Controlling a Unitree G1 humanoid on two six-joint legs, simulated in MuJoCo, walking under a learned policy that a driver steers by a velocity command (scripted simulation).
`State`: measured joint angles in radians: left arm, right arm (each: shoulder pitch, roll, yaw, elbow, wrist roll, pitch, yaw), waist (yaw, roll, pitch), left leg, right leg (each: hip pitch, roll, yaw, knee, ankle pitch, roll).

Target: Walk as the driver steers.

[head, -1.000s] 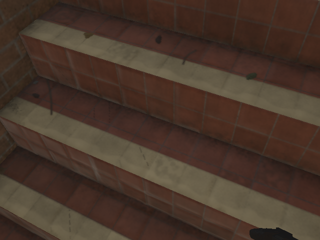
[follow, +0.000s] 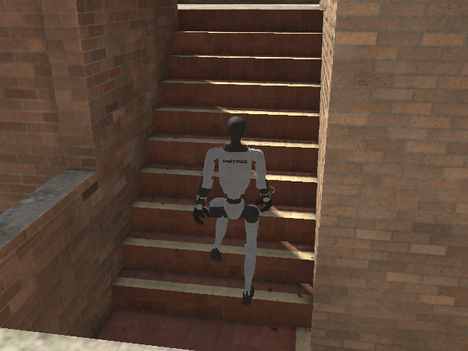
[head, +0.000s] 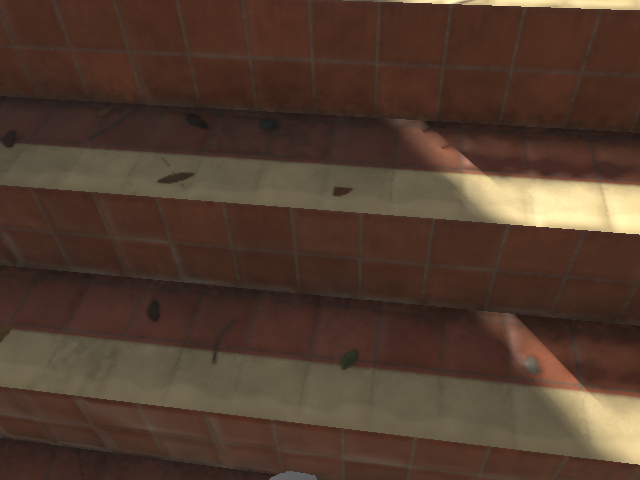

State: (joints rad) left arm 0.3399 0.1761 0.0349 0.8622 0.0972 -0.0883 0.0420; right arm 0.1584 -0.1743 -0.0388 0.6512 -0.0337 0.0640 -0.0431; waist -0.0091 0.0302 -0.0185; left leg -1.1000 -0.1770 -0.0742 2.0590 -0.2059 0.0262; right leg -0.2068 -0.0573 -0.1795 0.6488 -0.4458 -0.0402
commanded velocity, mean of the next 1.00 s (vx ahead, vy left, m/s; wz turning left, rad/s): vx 0.06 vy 0.00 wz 0.00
